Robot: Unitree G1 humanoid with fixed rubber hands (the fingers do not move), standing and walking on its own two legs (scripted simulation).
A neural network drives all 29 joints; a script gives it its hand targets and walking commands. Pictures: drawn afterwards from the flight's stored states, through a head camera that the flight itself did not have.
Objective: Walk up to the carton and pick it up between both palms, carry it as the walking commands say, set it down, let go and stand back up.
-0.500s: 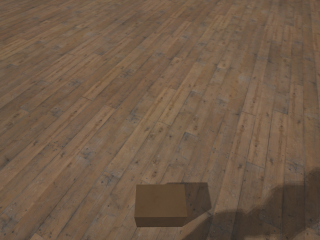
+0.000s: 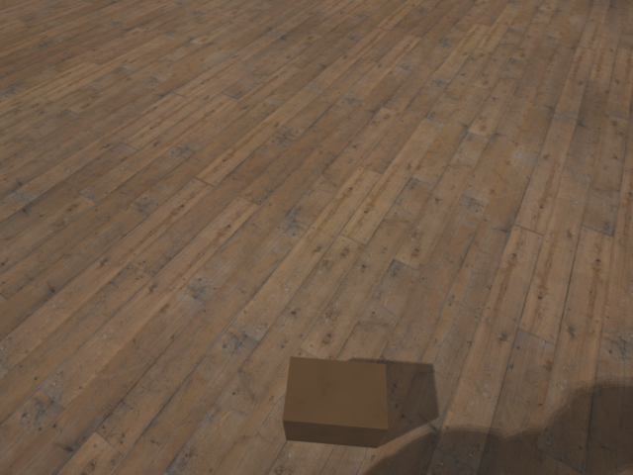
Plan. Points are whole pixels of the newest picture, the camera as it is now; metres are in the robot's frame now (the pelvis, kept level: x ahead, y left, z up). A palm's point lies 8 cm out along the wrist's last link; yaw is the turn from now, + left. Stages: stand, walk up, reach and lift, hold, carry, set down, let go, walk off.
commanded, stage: walk up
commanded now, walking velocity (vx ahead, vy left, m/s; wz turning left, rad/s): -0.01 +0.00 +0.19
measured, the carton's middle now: (334, 403) +0.39 -0.04 -0.66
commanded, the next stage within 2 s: stand in 0.38 s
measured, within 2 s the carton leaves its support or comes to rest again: neither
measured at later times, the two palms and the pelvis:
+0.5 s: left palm out of the picture -0.02 +0.20 -0.14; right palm out of the picture +0.02 -0.22 -0.14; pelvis +0.00 +0.00 +0.01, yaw +1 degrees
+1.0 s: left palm (170, 428) +0.19 +0.22 -0.13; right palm out of the picture +0.15 -0.23 -0.13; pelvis -0.01 +0.01 -0.03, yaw -3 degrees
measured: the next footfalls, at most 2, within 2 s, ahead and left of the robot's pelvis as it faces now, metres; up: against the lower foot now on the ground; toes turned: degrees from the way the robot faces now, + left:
none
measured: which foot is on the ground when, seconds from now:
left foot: down 0.00-1.00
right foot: down 0.00-1.00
